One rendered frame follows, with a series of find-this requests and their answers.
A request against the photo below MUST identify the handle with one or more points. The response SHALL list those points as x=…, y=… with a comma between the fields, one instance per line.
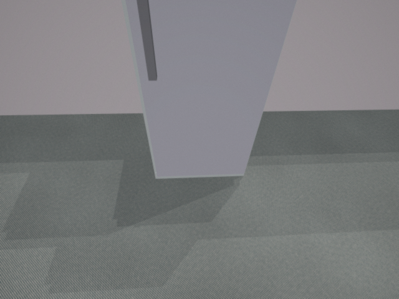
x=145, y=24

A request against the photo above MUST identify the fridge door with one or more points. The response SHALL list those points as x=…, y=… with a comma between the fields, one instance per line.
x=215, y=62

